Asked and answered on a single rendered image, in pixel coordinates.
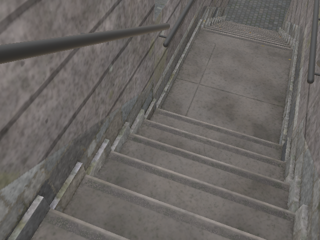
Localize stairs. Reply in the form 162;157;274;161
204;20;291;48
31;108;295;240

